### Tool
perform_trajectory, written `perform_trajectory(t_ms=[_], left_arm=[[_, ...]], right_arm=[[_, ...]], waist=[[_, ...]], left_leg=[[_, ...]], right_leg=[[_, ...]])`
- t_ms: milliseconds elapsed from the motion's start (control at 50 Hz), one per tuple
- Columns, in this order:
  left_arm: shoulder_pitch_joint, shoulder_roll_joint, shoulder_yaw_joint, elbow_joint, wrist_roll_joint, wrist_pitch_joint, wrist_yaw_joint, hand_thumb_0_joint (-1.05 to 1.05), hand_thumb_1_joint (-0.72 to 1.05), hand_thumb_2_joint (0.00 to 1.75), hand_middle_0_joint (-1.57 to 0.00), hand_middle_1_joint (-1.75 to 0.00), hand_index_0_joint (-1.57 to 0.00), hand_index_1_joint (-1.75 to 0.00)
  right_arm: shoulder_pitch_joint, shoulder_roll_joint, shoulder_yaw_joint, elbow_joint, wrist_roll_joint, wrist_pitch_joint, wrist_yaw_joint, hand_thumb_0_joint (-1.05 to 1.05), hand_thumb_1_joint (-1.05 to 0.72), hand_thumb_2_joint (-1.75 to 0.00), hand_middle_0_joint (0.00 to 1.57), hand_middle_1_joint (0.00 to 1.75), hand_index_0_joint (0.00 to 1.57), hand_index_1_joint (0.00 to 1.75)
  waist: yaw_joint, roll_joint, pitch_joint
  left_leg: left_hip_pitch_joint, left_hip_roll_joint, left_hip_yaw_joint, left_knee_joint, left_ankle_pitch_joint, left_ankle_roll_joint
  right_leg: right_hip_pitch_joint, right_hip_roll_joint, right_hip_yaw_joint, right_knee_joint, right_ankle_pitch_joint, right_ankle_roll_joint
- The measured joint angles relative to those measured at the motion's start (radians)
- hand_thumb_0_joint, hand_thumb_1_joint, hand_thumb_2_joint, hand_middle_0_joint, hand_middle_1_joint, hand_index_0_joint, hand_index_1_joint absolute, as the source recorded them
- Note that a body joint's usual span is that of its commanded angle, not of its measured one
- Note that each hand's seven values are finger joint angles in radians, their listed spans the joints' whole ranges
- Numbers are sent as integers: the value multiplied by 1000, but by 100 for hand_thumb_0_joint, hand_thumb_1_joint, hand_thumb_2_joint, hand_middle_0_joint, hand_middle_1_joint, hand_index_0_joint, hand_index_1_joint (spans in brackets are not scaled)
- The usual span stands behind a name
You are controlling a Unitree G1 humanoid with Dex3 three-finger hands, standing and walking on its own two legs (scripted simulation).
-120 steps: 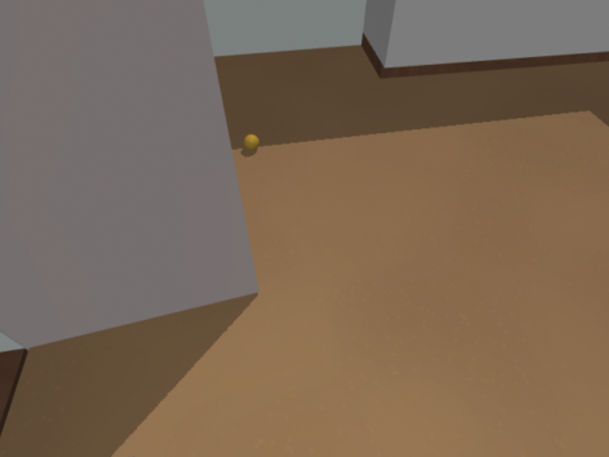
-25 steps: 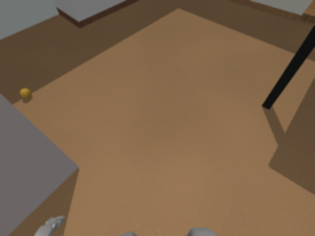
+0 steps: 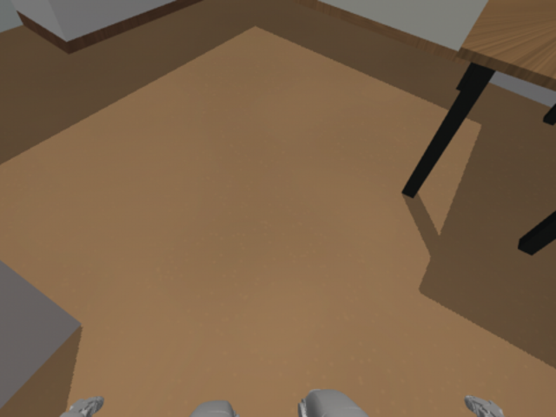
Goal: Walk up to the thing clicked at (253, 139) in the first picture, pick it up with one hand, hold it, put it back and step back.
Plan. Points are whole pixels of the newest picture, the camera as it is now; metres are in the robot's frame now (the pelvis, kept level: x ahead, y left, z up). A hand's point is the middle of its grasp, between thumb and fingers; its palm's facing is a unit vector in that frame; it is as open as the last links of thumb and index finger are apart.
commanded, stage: walk up
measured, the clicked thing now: out of the picture +1.00 +1.38 -0.72
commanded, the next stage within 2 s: stand in 0.92 s
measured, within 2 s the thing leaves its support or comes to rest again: neither
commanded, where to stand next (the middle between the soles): +0.05 +0.00 m, yaw -5 degrees
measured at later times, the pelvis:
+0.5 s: pelvis -0.01 -0.02 -0.01, yaw -5 degrees
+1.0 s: pelvis -0.01 -0.02 +0.02, yaw -6 degrees
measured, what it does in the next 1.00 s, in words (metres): steps on the spot: right foot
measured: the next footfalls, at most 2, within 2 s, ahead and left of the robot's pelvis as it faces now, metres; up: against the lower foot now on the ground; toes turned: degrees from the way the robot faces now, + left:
right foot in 0.18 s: +0.04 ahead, -0.15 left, +0.00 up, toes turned -2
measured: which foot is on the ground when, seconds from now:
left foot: down 0.00-1.00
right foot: up 0.00-0.16, down 0.18-1.00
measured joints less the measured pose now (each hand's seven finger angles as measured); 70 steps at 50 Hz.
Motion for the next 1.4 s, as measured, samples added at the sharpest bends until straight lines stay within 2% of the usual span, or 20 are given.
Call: perform_trajectory(t_ms=[40,140,180,200,220,240,280,320,380,440,460,500,600,700,980,1400], left_arm=[[5,6,4,11,-3,-4,-6,0,90,89,-20,-30,-20,-30],[24,9,2,42,-1,-22,-13,0,90,89,-20,-30,-20,-30],[36,7,1,56,4,-35,-8,0,90,89,-20,-30,-20,-30],[36,0,3,67,7,-43,-3,0,90,89,-20,-30,-20,-30],[34,-12,3,77,12,-48,2,0,90,89,-20,-30,-20,-30],[37,-21,2,82,17,-54,6,0,90,89,-20,-30,-20,-30],[45,-30,-10,85,22,-62,8,0,90,89,-20,-30,-20,-30],[46,-41,-17,89,20,-66,9,0,90,89,-20,-30,-20,-30],[25,-54,-26,94,19,-72,10,0,90,89,-20,-30,-21,-30],[-4,-54,-30,88,17,-73,9,0,90,89,-20,-30,-21,-30],[-20,-50,-29,90,14,-71,9,0,90,89,-20,-30,-21,-30],[-50,-42,-25,99,2,-61,12,0,90,89,-20,-30,-21,-30],[-89,-46,-34,141,-4,-68,11,0,90,89,-20,-30,-20,-30],[-120,-52,-44,191,-8,-64,4,0,90,89,-20,-30,-20,-30],[-141,-65,-50,307,-2,-59,-8,0,90,89,-20,-30,-20,-30],[-140,-66,-50,336,0,-56,-7,0,90,89,-20,-30,-20,-30]], right_arm=[[-1,-5,2,-6,-1,-3,1,0,-90,-90,21,30,21,30],[-8,-37,-1,-20,-10,17,13,0,-90,-90,21,30,21,30],[-11,-51,-4,-22,-7,34,18,0,-90,-90,21,30,21,30],[-15,-59,-6,-18,-2,42,18,0,-90,-90,20,30,21,30],[-20,-66,-10,-9,3,52,16,0,-90,-90,20,30,21,30],[-24,-66,-12,2,9,63,13,0,-91,-90,20,30,21,30],[-31,-57,-8,22,14,80,9,0,-91,-90,20,30,20,30],[-42,-52,-4,38,20,82,10,0,-91,-90,20,30,20,30],[-47,-46,0,61,28,72,13,0,-91,-90,20,30,20,30],[-45,-39,7,90,25,62,16,0,-91,-90,20,30,20,30],[-48,-30,6,105,23,55,15,0,-91,-90,20,30,20,30],[-48,-5,12,131,15,44,12,0,-91,-90,20,30,20,30],[-42,9,32,184,18,41,22,0,-91,-90,20,30,21,30],[-61,5,35,219,19,33,21,0,-91,-90,20,30,21,30],[-126,-7,28,285,20,20,16,0,-91,-90,20,30,20,30],[-118,1,21,339,13,26,17,0,-91,-90,20,30,20,30]], waist=[[0,3,2],[-2,33,4],[-2,53,-3],[-1,76,-1],[-5,109,5],[-6,126,3],[11,125,-13],[19,126,-18],[11,137,-23],[10,130,-30],[7,114,-25],[13,65,-17],[3,59,-49],[-8,49,-70],[-3,76,-74],[-4,63,-73]], left_leg=[[7,10,6,-23,13,-4],[-6,32,24,-1,1,-12],[-26,47,28,51,-27,-21],[-37,63,22,87,-46,-27],[-45,82,4,121,-61,-20],[-53,77,-23,146,-99,-15],[-70,31,-62,211,-202,-8],[-71,4,-80,243,-231,-1],[-56,-2,-92,208,-201,0],[3,-3,-84,76,-151,-2],[20,-13,-79,33,-80,-19],[49,-38,-53,-10,-43,-42],[72,-9,-56,-33,-40,-49],[103,-9,-47,-85,-14,-48],[168,-8,-43,-239,70,-56],[177,-4,-60,-297,104,-63]], right_leg=[[1,-26,-5,-24,25,4],[67,-87,-47,-249,54,18],[119,-88,-76,-374,116,13],[137,-75,-86,-410,182,16],[146,-55,-99,-409,191,18],[146,-47,-104,-398,183,17],[129,-54,-81,-376,169,10],[122,-60,-59,-379,173,9],[115,-66,-57,-397,187,15],[92,-72,-52,-383,185,24],[87,-83,-47,-370,179,28],[87,-107,-20,-360,179,34],[137,-82,-25,-450,223,40],[166,-84,-18,-502,252,40],[224,-86,-16,-641,328,39],[243,-85,-35,-707,360,34]])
